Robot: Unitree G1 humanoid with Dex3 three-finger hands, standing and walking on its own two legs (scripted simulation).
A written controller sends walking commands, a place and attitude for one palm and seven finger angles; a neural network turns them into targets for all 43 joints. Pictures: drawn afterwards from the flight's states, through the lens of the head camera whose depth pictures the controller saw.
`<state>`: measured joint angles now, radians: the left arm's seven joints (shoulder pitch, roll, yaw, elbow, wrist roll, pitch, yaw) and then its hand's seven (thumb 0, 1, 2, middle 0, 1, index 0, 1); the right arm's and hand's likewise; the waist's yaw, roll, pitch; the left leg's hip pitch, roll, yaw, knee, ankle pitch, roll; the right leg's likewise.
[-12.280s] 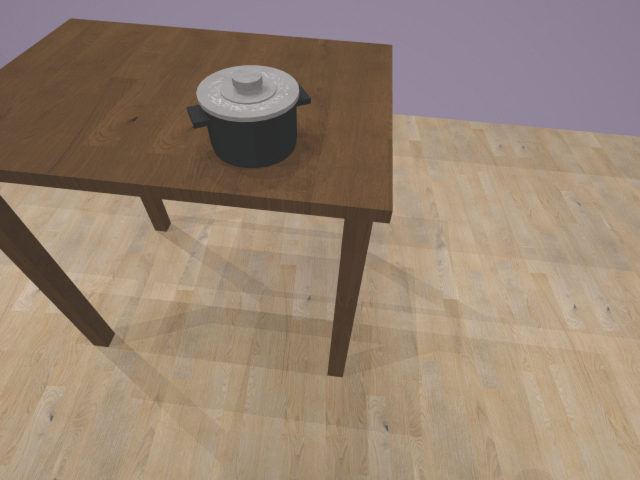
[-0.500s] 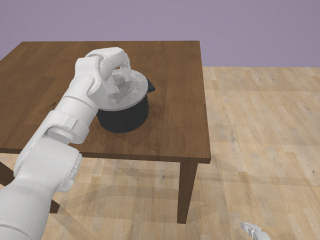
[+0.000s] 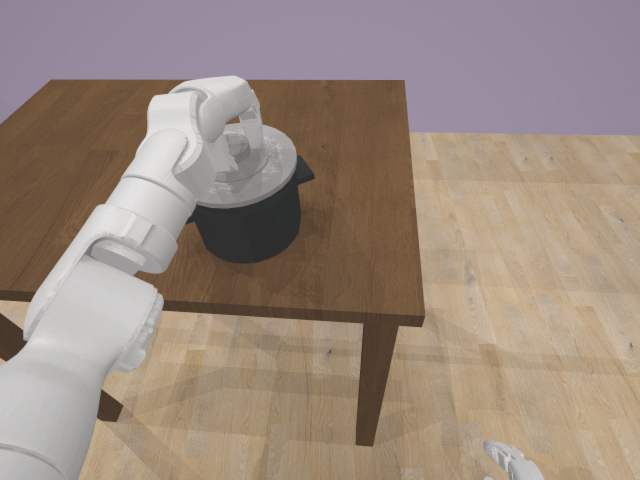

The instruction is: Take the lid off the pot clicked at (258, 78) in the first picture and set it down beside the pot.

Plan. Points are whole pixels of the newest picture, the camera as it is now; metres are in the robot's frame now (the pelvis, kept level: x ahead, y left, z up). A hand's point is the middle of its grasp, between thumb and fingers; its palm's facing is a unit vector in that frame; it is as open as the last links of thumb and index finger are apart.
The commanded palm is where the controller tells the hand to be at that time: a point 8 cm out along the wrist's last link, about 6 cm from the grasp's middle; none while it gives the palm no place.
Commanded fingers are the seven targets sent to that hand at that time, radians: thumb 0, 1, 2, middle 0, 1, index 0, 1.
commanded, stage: lift the lid straight up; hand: left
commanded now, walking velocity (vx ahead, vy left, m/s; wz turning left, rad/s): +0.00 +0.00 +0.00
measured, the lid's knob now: (231, 148) +0.49 +0.12 +0.17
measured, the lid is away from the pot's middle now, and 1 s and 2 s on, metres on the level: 0.00 0.02 0.05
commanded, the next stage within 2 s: move the lid sideways beside the pot in 1.58 s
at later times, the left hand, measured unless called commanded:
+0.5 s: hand (228, 107) +0.47 +0.11 +0.24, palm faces -0.23 -0.08 -0.97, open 7.7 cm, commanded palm +0.44 +0.12 +0.32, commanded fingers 0.00 0.60 1.03 -0.85 -0.99 -0.89 -1.00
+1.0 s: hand (207, 73) +0.47 +0.12 +0.29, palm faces -0.16 -0.06 -0.99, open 7.7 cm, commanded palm +0.45 +0.12 +0.36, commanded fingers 0.00 0.60 1.03 -0.85 -0.99 -0.89 -1.00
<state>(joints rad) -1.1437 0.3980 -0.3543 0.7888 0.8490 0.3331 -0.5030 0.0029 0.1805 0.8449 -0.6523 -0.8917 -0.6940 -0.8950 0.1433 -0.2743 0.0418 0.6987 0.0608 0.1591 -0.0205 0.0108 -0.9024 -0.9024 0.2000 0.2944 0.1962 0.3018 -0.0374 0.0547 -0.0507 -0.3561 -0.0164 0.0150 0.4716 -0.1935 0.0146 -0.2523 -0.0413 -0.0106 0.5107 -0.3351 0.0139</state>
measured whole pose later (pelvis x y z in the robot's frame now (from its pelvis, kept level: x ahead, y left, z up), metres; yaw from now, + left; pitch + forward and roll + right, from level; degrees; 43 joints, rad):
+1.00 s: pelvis +0.00 +0.00 +0.00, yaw +0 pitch +5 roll +1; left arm -1.37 0.42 -0.34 0.85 0.89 0.38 -0.55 0.01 0.18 0.85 -0.65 -0.89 -0.70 -0.90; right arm 0.14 -0.27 0.06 0.71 0.06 0.13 -0.02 0.01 -0.90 -0.90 0.20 0.29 0.20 0.30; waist -0.03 0.06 -0.06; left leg -0.36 -0.02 0.01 0.46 -0.18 0.01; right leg -0.26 -0.05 -0.01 0.51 -0.33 0.02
